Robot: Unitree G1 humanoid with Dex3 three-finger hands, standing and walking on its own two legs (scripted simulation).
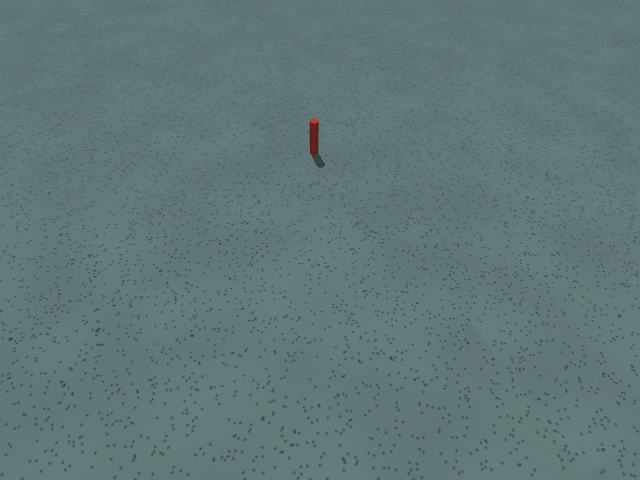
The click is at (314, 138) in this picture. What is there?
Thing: slim round
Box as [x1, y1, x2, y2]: [310, 119, 318, 154]
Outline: 310,119 310,153 316,154 318,121 317,119
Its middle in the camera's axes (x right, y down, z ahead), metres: -0.04 -0.52 +1.99
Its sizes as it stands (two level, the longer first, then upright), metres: 0.044 0.044 0.190
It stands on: the floor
